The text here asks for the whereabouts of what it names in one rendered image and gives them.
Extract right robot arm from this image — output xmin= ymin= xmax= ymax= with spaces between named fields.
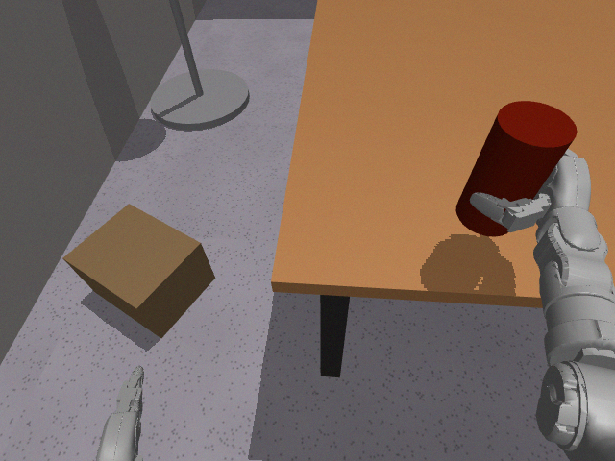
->
xmin=533 ymin=207 xmax=615 ymax=461

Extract coat stand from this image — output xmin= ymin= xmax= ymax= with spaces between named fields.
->
xmin=150 ymin=0 xmax=250 ymax=131

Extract table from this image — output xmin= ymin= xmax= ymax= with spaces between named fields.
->
xmin=271 ymin=0 xmax=615 ymax=377

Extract right robot hand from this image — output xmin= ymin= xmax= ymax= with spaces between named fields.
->
xmin=470 ymin=149 xmax=591 ymax=232

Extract left robot hand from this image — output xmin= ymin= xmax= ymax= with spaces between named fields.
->
xmin=96 ymin=366 xmax=144 ymax=461

